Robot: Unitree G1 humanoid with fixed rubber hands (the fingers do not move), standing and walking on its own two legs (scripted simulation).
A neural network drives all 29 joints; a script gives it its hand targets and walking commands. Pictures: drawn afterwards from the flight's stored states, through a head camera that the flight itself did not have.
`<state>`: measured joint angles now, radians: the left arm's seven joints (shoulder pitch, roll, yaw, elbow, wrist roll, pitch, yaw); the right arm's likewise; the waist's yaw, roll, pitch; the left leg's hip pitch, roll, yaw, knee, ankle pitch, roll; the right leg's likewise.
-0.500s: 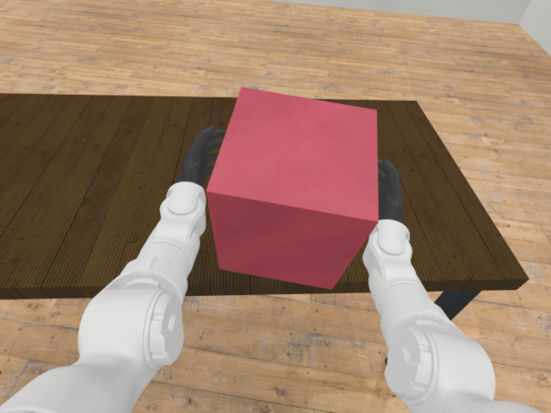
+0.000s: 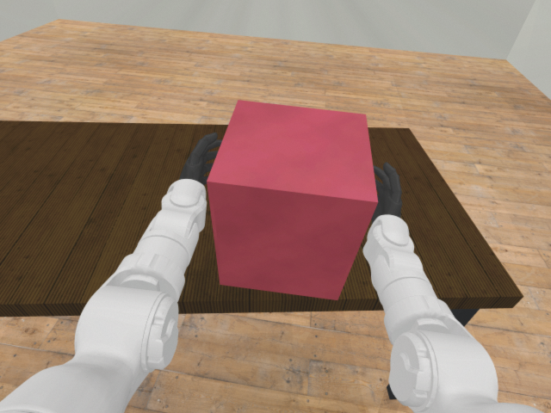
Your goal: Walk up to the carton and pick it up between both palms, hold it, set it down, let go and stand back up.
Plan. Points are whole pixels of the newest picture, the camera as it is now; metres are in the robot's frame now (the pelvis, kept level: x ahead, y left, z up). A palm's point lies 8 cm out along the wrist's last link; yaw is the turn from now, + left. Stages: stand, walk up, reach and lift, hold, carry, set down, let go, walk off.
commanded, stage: reach and lift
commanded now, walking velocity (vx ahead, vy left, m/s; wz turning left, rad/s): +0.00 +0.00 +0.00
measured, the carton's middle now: (289, 203) +0.43 -0.04 +0.10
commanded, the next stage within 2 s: hold in 1.70 s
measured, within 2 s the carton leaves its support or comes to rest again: neither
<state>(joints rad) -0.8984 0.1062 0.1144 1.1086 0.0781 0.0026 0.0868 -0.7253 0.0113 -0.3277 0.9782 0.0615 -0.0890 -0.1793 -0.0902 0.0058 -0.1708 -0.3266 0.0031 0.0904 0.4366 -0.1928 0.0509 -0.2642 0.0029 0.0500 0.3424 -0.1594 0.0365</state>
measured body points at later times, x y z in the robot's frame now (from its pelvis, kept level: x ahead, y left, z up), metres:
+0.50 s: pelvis -0.03 +0.00 +0.00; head -0.08 +0.01 +0.45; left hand +0.40 +0.13 +0.20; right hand +0.37 -0.17 +0.15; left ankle +0.02 +0.08 -0.74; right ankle +0.01 -0.15 -0.74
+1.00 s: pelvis -0.04 -0.01 +0.00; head -0.09 +0.01 +0.45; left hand +0.39 +0.12 +0.23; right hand +0.37 -0.18 +0.18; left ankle +0.02 +0.08 -0.74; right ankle +0.01 -0.15 -0.74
